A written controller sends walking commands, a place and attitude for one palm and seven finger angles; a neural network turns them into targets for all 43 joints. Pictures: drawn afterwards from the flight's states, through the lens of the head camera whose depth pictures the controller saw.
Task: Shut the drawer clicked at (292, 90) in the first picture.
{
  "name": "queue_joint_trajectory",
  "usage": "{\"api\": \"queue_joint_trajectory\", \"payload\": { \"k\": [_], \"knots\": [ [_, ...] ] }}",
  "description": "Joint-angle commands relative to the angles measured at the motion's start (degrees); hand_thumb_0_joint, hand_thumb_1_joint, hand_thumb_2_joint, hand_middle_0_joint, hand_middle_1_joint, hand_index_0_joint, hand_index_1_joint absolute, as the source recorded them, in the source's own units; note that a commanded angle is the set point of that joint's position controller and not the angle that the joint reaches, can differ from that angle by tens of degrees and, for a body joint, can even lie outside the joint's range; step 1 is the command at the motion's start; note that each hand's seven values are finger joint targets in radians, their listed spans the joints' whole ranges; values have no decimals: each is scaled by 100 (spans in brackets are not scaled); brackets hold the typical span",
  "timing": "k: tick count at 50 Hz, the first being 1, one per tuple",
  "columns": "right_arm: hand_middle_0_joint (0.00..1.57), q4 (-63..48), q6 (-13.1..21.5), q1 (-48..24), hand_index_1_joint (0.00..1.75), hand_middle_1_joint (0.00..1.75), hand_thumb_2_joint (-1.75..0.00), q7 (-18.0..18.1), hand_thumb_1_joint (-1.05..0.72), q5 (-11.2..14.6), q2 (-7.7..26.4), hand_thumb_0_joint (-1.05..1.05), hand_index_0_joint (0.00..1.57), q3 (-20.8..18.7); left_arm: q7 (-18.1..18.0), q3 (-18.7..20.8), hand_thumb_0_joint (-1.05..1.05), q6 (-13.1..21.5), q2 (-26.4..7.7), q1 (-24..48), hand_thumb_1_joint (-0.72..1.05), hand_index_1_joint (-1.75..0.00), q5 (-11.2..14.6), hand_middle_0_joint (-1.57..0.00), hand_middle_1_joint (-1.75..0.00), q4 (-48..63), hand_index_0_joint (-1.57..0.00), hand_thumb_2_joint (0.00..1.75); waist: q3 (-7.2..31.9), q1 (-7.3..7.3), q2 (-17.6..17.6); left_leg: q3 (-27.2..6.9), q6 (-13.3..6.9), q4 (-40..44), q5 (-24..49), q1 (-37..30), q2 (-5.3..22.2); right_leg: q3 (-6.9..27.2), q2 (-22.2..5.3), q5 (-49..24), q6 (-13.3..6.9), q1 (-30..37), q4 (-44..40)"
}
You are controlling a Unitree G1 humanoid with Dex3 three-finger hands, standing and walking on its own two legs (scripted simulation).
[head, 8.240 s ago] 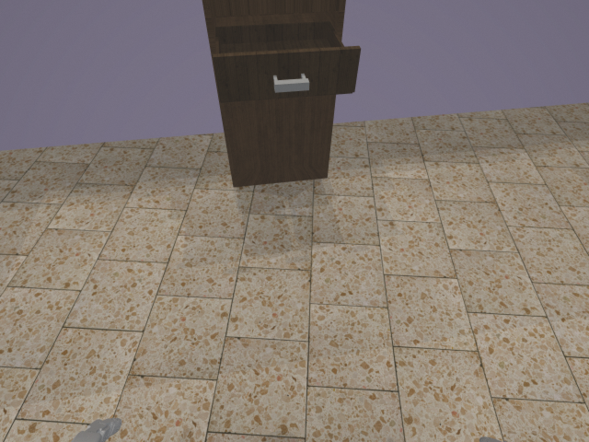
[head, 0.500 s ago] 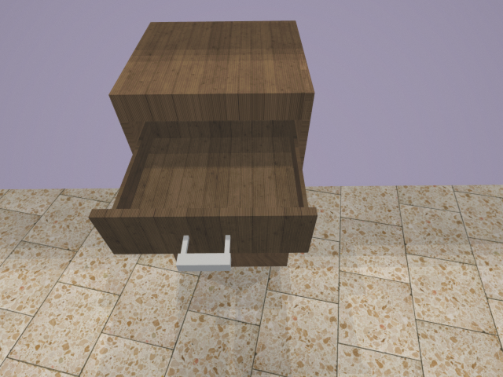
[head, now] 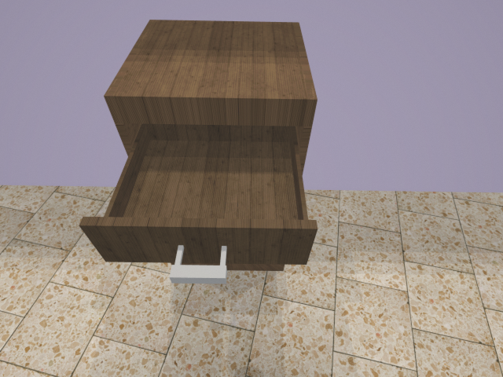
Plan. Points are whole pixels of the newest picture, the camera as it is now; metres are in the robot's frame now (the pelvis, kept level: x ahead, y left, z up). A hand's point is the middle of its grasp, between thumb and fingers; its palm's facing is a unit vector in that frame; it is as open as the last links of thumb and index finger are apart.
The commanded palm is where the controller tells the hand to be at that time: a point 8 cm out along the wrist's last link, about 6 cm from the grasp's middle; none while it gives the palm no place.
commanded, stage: raise the hand and make a fist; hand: left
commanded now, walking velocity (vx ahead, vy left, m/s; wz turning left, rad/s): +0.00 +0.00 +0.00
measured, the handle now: (200, 262) +0.33 +0.12 -0.06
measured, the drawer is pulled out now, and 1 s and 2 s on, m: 0.30 0.30 0.30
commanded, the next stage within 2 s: bring the fist close to the handle in 1.90 s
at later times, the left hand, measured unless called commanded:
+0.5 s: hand out of the picture +0.10 +0.13 -0.07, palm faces +0.19 -0.98 -0.05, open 5.5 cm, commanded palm +0.10 +0.18 -0.04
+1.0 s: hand (168, 371) +0.14 +0.13 +0.01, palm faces +0.10 -1.00 -0.03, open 3.3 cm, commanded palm +0.10 +0.17 +0.00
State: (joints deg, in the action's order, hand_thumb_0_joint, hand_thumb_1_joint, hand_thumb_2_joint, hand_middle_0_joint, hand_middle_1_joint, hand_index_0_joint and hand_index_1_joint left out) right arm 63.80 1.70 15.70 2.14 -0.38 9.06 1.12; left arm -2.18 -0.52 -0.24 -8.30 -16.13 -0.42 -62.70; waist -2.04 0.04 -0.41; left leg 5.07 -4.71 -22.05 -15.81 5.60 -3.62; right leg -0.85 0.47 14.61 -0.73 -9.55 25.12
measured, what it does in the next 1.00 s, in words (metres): lowers itself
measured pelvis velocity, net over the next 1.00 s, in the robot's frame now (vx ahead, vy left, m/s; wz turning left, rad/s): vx -0.03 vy -0.04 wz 0.07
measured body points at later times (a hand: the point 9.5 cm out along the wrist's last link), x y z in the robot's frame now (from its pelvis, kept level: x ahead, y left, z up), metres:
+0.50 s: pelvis -0.05 -0.05 -0.08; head +0.00 -0.04 +0.37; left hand +0.08 +0.19 -0.06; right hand +0.23 -0.27 -0.10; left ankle -0.04 +0.06 -0.74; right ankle -0.01 -0.11 -0.74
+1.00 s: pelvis -0.03 -0.04 -0.06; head +0.03 -0.04 +0.38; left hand +0.13 +0.18 +0.01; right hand +0.14 -0.29 -0.15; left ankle -0.04 +0.06 -0.74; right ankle -0.01 -0.11 -0.74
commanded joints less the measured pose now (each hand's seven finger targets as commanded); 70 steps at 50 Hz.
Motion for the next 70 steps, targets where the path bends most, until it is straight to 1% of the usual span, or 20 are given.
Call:
{"api": "queue_joint_trajectory", "payload": {
  "k": [1, 2, 3, 4, 6, 11, 12, 14, 18, 23, 26, 29, 34, 38, 43, 48, 53, 61, 63, 70],
  "knots": [
    [20, -2518, 855, 226, 30, 30, -90, 149, -90, 310, 1659, 0, 20, -341, -223, 904, 0, 1325, -1948, 3456, 90, -32, 1012, -22, -32, 8817, -22, 90, 2746, -478, -695, -1055, 606, -219, 3881, -997, 585, 132, -166, -2316, -101, 31, 466],
    [20, -2238, 1418, -353, 30, 30, -90, 288, -90, 162, 1145, 0, 20, -113, -341, 550, 0, 947, -1332, 1117, 90, -34, 527, -24, -34, 7387, -24, 90, 2434, -68, -1597, -861, 691, 61, 4786, -1460, 907, 36, -50, -587, -216, -396, 836],
    [20, -1773, 1593, -289, 30, 30, -90, 260, -90, 137, 1129, 0, 20, -209, -616, 279, 0, 676, -949, 542, 90, -37, 638, -26, -37, 6676, -26, 90, 1976, -133, -1477, -862, 866, 137, 4273, -892, 856, -112, -76, 127, -100, -761, 1015],
    [20, -1681, 1568, -57, 30, 30, -90, 151, -90, 195, 888, 0, 20, -222, -557, -503, 0, 185, 393, -929, 90, -39, 731, -28, -39, 5605, -28, 90, 971, -238, -688, -939, 806, 158, 3585, -373, 892, -214, -102, 463, -28, -1270, 1030],
    [20, -2371, 1725, -249, 30, 30, -90, 12, -90, 138, 1270, 0, 20, -350, -328, -313, 0, 610, 78, -3, 90, -43, 886, -32, -43, 6785, -32, 90, 335, -338, -135, -1091, 677, -338, 2357, 435, 757, -355, -111, 274, -33, -1486, 803],
    [20, -3293, 1657, -738, 30, 30, -90, -272, -90, 62, 1255, 0, 20, -539, 815, 100, 0, 2239, 393, -2632, 90, -54, 1238, -42, -54, 5619, -42, 90, 570, 160, 2246, -735, 554, -1828, 862, 2619, 361, -529, -13, -426, -61, -1957, 1430],
    [20, -3486, 1637, -891, 30, 30, -90, -328, -90, 69, 1260, 0, 20, -595, 1146, 310, 0, 2695, 236, -2773, 90, -56, 1352, -44, -56, 5751, -44, 90, 620, 248, 2191, -600, 565, -2028, 469, 2999, 282, -418, -63, -363, -65, -2056, 1626],
    [20, -3854, 1550, -1082, 30, 30, -90, -462, -90, 61, 1321, 0, 20, -659, 1610, 889, 0, 3330, -372, -2866, 90, -60, 1387, -48, -60, 5828, -48, 90, 910, 382, 846, -397, 618, -2370, 167, 3213, 125, -121, -196, -431, -190, -1927, 1981],
    [20, -4537, 1172, -1404, 30, 30, -90, -383, -90, 171, 1168, 0, 20, -543, 1404, 836, 0, 2977, -683, -1763, 90, -69, 1018, -56, -69, 6939, -56, 90, 1178, 380, -369, -255, 460, -2696, -453, 3660, 38, 29, -134, 535, -270, -2469, 2389],
    [20, -4439, 1281, -654, 30, 30, -90, -183, -90, 108, 917, 0, 20, -525, 778, 1042, 0, 3858, -897, -236, 90, -80, 1313, -66, -80, 9158, -66, 90, 2487, -95, -210, -568, 288, -3543, -358, 3779, 245, 801, -111, 817, -115, -2572, 2404],
    [20, -4231, 1486, -722, 30, 30, -90, -130, -90, 164, 979, 0, 20, -389, 1161, 362, 0, 4188, -566, -244, 90, -86, 1360, -72, -86, 8900, -72, 90, 2085, -393, -274, -661, 237, -3813, -533, 3981, 324, 966, -168, 1159, -92, -2945, 2222],
    [20, -4088, 1613, -697, 30, 30, -90, -48, -90, 265, 1121, 0, 20, -293, 1795, 108, 0, 3827, -689, -78, 90, -93, 1418, -78, -93, 8009, -78, 90, 1541, -641, -59, -690, 213, -3970, -836, 4335, 350, 1171, -300, 1459, 69, -2944, 1875],
    [20, -4481, 1322, -930, 30, 30, -90, 105, -90, 464, 1188, 0, 20, -234, 2323, 856, 0, 1885, -1296, -984, 90, -104, 1578, -88, -104, 7044, -88, 90, 1885, -9, 573, -709, 237, -3534, -822, 4573, 194, 1530, -669, 1305, 344, -1508, 1454],
    [20, -4481, 1171, -1049, 30, 30, -90, 112, -90, 388, 867, 0, 20, -255, 1378, 1751, 0, 1529, -1197, -1413, 90, -112, 1959, -96, -112, 8002, -96, 90, 2435, 347, 794, -752, 376, -3200, -361, 4170, 206, 1246, -678, 54, 380, -743, 1601],
    [20, -4228, 1339, -748, 30, 30, -90, -94, -90, 236, 796, 0, 20, -395, 833, 1131, 0, 2611, -695, -2000, 90, -123, 1492, -106, -123, 8574, -106, 90, 2118, 194, 357, -691, 368, -2950, 363, 3821, 285, 654, -416, -1629, 217, -1163, 2192],
    [20, -4396, 1565, -668, 30, 30, -90, -148, -90, 267, 1066, 0, 20, -382, 1447, -325, 0, 3011, -27, -1989, 90, -134, 1262, -116, -134, 8569, -116, 90, 1459, -329, 351, -732, 217, -3056, 14, 3571, 300, 512, -337, -284, 238, -2264, 1972],
    [20, -4491, 1511, -528, 30, 30, -90, -28, -90, 235, 1118, 0, 20, -442, 1146, 307, 0, 2848, -799, -1989, 90, -145, 1125, -126, -145, 9178, -126, 90, 1981, -56, 88, -753, 229, -2825, -40, 3220, 318, 152, -162, 451, -42, -2226, 2106],
    [20, -4916, 1176, -502, 30, 30, -90, -156, -90, 228, 1026, 0, 20, -266, 483, -453, 0, 2355, 10, -2018, 90, -160, 916, -140, -160, 9459, -140, 90, 1618, -71, -151, -934, 357, -2492, 331, 2794, 440, -366, -2, 162, -115, -2529, 2362],
    [20, -4970, 1118, -521, 30, 30, -90, -153, -90, 247, 1072, 0, 20, -251, 606, -652, 0, 2109, 33, -2203, 90, -160, 812, -140, -160, 9312, -140, 90, 1507, -107, 164, -957, 320, -2462, 362, 2829, 474, -347, -11, 118, -96, -2453, 2284],
    [20, -5157, 951, -492, 30, 30, -90, -134, -90, 260, 1001, 0, 20, -145, 542, -493, 0, 1605, -324, -2051, 90, -160, 618, -140, -160, 9909, -140, 90, 1359, 17, -205, -1164, 491, -2167, 296, 2587, 534, -441, 12, 441, -143, -2472, 2313]
  ]
}}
